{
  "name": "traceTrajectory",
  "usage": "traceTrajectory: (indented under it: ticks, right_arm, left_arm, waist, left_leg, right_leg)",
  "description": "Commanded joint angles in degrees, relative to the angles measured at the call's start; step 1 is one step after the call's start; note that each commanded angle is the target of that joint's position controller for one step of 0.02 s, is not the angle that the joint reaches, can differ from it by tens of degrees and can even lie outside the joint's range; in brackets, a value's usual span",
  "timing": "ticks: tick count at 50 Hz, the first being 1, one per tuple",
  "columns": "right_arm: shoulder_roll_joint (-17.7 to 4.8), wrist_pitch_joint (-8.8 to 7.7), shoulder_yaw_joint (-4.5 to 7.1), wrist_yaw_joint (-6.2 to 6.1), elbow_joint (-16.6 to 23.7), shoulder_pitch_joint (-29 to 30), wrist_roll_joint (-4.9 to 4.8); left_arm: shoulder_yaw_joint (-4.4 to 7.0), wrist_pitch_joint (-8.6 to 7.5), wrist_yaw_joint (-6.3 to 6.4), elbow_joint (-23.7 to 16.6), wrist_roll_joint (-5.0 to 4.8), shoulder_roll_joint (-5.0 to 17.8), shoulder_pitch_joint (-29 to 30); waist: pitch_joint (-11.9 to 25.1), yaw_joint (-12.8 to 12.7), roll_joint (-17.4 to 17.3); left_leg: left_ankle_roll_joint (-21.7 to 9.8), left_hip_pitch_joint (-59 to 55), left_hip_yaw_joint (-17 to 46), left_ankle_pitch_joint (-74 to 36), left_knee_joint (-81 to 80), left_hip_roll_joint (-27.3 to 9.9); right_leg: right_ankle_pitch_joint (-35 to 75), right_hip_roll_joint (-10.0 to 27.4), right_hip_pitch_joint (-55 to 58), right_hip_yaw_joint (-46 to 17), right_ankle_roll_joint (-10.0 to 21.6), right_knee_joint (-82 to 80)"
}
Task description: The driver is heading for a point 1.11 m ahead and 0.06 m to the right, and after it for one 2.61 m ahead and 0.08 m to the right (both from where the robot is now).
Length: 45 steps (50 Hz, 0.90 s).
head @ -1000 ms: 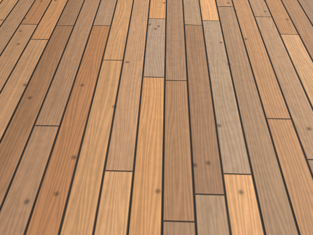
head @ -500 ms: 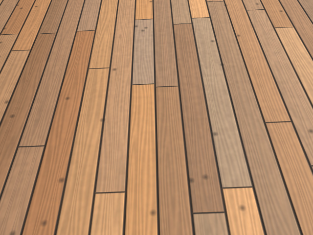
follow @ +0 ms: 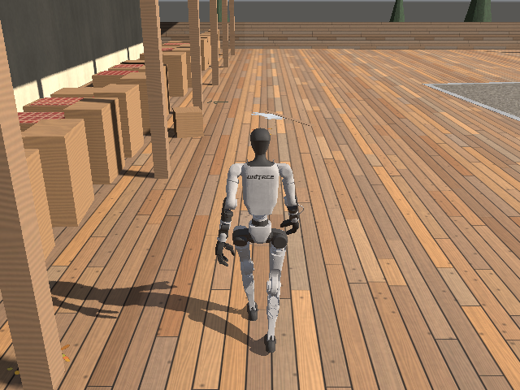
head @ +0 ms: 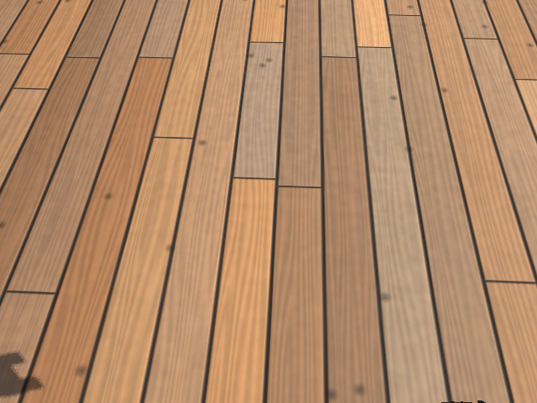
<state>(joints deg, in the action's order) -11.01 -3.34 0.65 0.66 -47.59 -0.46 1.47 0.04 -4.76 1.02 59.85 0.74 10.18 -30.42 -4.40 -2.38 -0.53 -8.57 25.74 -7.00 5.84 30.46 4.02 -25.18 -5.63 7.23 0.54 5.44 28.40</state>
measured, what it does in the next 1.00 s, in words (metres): walks ahead: right foot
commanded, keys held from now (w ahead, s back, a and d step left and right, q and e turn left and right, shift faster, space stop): w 1.00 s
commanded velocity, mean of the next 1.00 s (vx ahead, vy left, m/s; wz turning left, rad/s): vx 0.50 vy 0.00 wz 0.00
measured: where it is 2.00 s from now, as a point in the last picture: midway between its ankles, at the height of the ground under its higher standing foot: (293, 185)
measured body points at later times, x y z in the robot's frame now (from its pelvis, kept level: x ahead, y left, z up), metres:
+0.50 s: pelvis +0.27 -0.02 +0.02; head +0.30 -0.03 +0.47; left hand +0.48 +0.18 -0.09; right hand +0.16 -0.25 -0.12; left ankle +0.12 +0.05 -0.72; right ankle +0.42 -0.13 -0.70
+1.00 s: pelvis +0.53 -0.04 +0.02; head +0.56 -0.04 +0.47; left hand +0.43 +0.18 -0.12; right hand +0.72 -0.25 -0.10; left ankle +0.70 +0.08 -0.68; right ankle +0.43 -0.11 -0.72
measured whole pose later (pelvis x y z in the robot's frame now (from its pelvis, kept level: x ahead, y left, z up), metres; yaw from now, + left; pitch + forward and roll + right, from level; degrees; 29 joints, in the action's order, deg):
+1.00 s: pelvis +0.53 -0.04 +0.02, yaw +1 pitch +0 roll -1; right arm -11.1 -2.1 1.2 1.7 -51.4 -1.6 1.2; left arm 1.1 -5.6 0.2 61.6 1.0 9.4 -28.2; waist -2.7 -3.8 -1.8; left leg -2.9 34.2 -3.4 1.5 37.7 -4.1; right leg -15.3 -5.2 4.9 4.4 4.6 9.9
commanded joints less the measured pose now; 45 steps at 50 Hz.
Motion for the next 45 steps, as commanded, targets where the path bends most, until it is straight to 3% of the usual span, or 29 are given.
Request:
traceTrajectory:
  ticks: [1,2,3,4,6,7,9,12,16,22,24,25,26,27,28,29,30,31,32,34,36,38,41,45]
  right_arm:
    - [-14.4,0.43,4.74,-0.96,-5.4,-27.1,0.73]
    - [-11.8,0.43,4.49,-0.23,-4.5,-20.4,-1.26]
    - [-8.5,0.10,3.64,0.00,-3.6,-15.5,-1.40]
    - [-5.8,-0.44,2.95,0.17,-4.2,-14.1,-0.98]
    - [-3.7,-1.76,1.99,-0.23,-6.2,-15.4,-0.67]
    - [-3.9,-2.37,1.95,-0.28,-7.1,-17.0,-0.75]
    - [-5.7,-3.10,2.20,-0.22,-8.6,-19.5,-0.99]
    - [-6.5,-3.03,2.08,-0.10,-9.7,-22.9,-1.16]
    - [-6.2,-2.85,1.60,-0.31,-11.2,-27.8,-1.26]
    - [-6.9,-2.33,1.34,-1.35,-13.2,-32.6,-0.10]
    - [-7.7,-2.23,1.52,-1.73,-13.4,-31.1,0.11]
    - [-8.2,-2.21,1.63,-1.86,-13.4,-29.9,0.08]
    - [-8.7,-2.09,1.74,-1.82,-13.5,-29.1,-0.05]
    - [-8.5,-2.06,1.62,-1.69,-13.1,-27.9,-0.48]
    - [-6.5,-2.30,0.97,-1.56,-10.9,-27.5,-1.01]
    - [-1.5,-2.13,0.34,-1.02,-11.0,-34.9,-2.92]
    - [-7.6,-1.90,1.92,-1.28,-11.2,-30.0,-1.23]
    - [-7.2,-2.22,2.11,-0.97,-9.2,-24.8,-1.06]
    - [-6.1,-2.31,2.01,-0.80,-8.7,-22.4,-0.96]
    - [-4.0,-0.86,1.89,-0.10,-8.9,-23.0,0.39]
    - [-2.8,0.17,1.93,0.58,-8.7,-22.8,0.63]
    - [-2.9,0.80,2.02,0.96,-7.3,-19.0,0.76]
    - [-3.6,1.06,1.94,1.10,-4.4,-10.4,0.42]
    - [-2.7,0.81,1.14,1.15,-1.7,-1.7,-0.26]
  left_arm:
    - [1.09,-0.41,-0.66,-4.5,-1.22,3.4,-4.8]
    - [1.87,-0.29,-0.51,-5.2,0.35,8.3,0.4]
    - [2.29,-0.51,-0.95,-6.8,0.51,9.0,5.7]
    - [2.33,-0.49,-1.20,-7.1,0.63,8.2,7.4]
    - [1.88,1.00,-1.81,-6.6,1.47,5.3,6.3]
    - [1.73,1.51,-2.09,-6.5,1.53,4.2,6.0]
    - [1.79,2.10,-2.46,-7.6,1.48,4.1,9.0]
    - [1.91,2.44,-2.64,-10.6,1.21,5.2,18.1]
    - [1.40,2.34,-2.83,-13.1,0.52,4.4,27.0]
    - [1.23,1.83,-2.71,-15.9,0.43,4.8,35.7]
    - [1.54,1.31,-2.53,-15.9,0.43,5.4,34.2]
    - [1.93,1.02,-2.20,-14.8,0.50,6.0,30.5]
    - [2.59,0.61,-1.75,-12.4,0.58,7.0,23.5]
    - [3.55,0.00,-1.15,-9.0,1.23,8.8,13.2]
    - [4.99,-0.40,-0.43,-7.0,2.74,13.9,2.5]
    - [5.96,0.14,-0.85,-6.5,2.65,17.5,1.6]
    - [5.44,0.72,-1.44,-6.7,0.40,13.4,5.9]
    - [4.55,0.52,-1.68,-7.5,-0.09,10.5,11.9]
    - [3.95,0.05,-1.93,-7.5,0.16,7.8,14.7]
    - [2.90,-0.63,-1.56,-5.9,0.07,4.6,14.6]
    - [2.83,-1.46,-1.38,-4.0,-0.15,5.0,11.3]
    - [3.08,-1.77,-1.27,-2.9,-0.30,6.7,9.1]
    - [2.76,-1.59,-1.26,-1.8,-0.22,6.6,5.8]
    - [2.40,-1.58,-1.05,-0.7,-0.16,6.7,1.9]
  waist:
    - [20.5,7.5,-12.2]
    - [12.4,7.0,-2.6]
    - [5.2,5.5,-0.9]
    - [0.4,3.4,2.3]
    - [-0.4,0.3,1.5]
    - [-0.2,0.0,0.9]
    - [-0.8,-0.2,-0.3]
    - [-2.3,1.7,-0.9]
    - [-1.8,4.6,-2.2]
    - [-2.2,7.0,-3.5]
    - [-1.7,5.1,-3.9]
    - [0.0,3.2,-4.3]
    - [3.5,0.2,-4.2]
    - [8.8,-4.1,-2.9]
    - [16.6,-7.4,2.7]
    - [22.6,-3.7,14.8]
    - [16.6,-3.1,4.5]
    - [8.5,-0.8,3.7]
    - [5.0,0.7,1.7]
    - [3.1,3.7,3.0]
    - [3.0,4.6,3.3]
    - [1.5,4.7,3.6]
    - [-0.8,3.1,3.7]
    - [-1.6,0.8,4.2]
  left_leg:
    - [-15.0,-45.3,47.7,9.4,-10.1,-27.4]
    - [-13.9,-36.6,44.4,19.1,-15.9,-24.7]
    - [-12.4,-28.0,37.5,20.9,-18.9,-23.2]
    - [-10.4,-20.5,32.5,15.7,-21.4,-21.1]
    - [-7.1,-13.2,24.3,6.9,-22.9,-17.0]
    - [-6.7,-12.2,21.8,3.2,-23.4,-16.1]
    - [-6.3,-11.9,17.9,-0.6,-24.7,-14.8]
    - [-4.7,-14.7,14.4,-5.6,-25.9,-13.1]
    - [-1.6,-19.9,11.2,-13.9,-24.3,-11.7]
    - [-2.7,-32.4,11.4,-23.3,-19.5,-15.0]
    - [-2.4,-34.0,10.8,-31.4,-15.9,-16.2]
    - [-1.7,-33.5,10.0,-39.2,-11.9,-16.1]
    - [-0.9,-32.7,9.2,-44.5,-4.4,-15.3]
    - [0.2,-26.8,7.3,-39.9,6.7,-13.3]
    - [1.2,-14.1,5.1,-18.8,24.0,-10.2]
    - [3.4,5.6,3.9,24.5,43.6,0.7]
    - [2.4,10.7,10.5,21.3,46.4,-2.7]
    - [2.3,11.6,10.4,15.3,44.0,-5.0]
    - [2.6,9.5,10.0,12.0,41.1,-6.7]
    - [3.8,4.5,9.5,10.1,36.6,-8.5]
    - [4.7,3.9,8.2,9.2,34.7,-8.5]
    - [5.5,7.1,7.1,6.1,32.0,-9.3]
    - [6.6,11.8,5.5,-0.2,24.6,-10.1]
    - [6.8,10.4,3.4,-6.0,12.3,-8.7]
  right_leg:
    - [-4.2,-1.0,-37.5,-1.6,-0.9,54.8]
    - [1.5,3.3,-43.0,-5.1,0.8,54.0]
    - [5.8,5.6,-43.6,-4.5,1.0,51.1]
    - [7.3,7.4,-41.4,-4.3,1.0,47.0]
    - [8.5,9.6,-35.4,-4.2,-0.2,41.4]
    - [9.0,9.9,-34.6,-3.5,-0.8,39.8]
    - [12.0,11.0,-37.0,-2.0,-1.8,36.1]
    - [19.4,12.5,-43.3,0.2,-3.2,28.1]
    - [26.6,11.1,-43.9,2.6,-4.0,16.4]
    - [22.8,8.4,-45.2,3.8,-2.4,6.9]
    - [18.2,6.9,-41.0,4.1,-0.7,4.0]
    - [15.8,5.2,-35.2,4.7,0.4,2.5]
    - [15.5,3.3,-26.9,5.3,1.7,0.0]
    - [18.1,4.3,-13.2,4.0,3.6,-2.5]
    - [13.9,17.8,2.3,-10.4,6.8,-2.4]
    - [12.7,31.7,14.5,-37.5,15.6,-8.8]
    - [8.8,28.0,8.7,-36.2,13.6,-11.8]
    - [11.6,25.8,0.0,-27.0,11.6,-13.6]
    - [18.1,23.3,-6.5,-21.3,9.9,-15.6]
    - [24.2,18.9,-13.6,-13.4,6.9,-17.8]
    - [29.4,17.8,-14.9,-10.3,6.8,-18.7]
    - [30.2,17.0,-15.4,-8.0,6.7,-20.3]
    - [31.9,15.7,-14.4,-5.8,6.1,-21.8]
    - [35.9,15.1,-11.6,-3.6,5.1,-21.7]
Velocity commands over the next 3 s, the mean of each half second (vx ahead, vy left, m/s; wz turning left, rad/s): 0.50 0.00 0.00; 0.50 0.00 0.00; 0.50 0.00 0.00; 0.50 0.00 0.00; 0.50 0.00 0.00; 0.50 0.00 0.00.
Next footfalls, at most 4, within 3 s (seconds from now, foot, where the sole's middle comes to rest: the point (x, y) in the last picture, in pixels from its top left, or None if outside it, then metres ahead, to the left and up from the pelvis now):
0.54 right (343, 394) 0.47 -0.12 -0.75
1.10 left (273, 281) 0.76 0.06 -0.75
1.68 right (330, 194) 1.07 -0.10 -0.75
2.24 left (272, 126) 1.36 0.08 -0.75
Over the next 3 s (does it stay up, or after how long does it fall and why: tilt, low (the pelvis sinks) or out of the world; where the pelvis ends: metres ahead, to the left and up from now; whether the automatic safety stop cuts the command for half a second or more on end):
stays up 1.60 -0.03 0.03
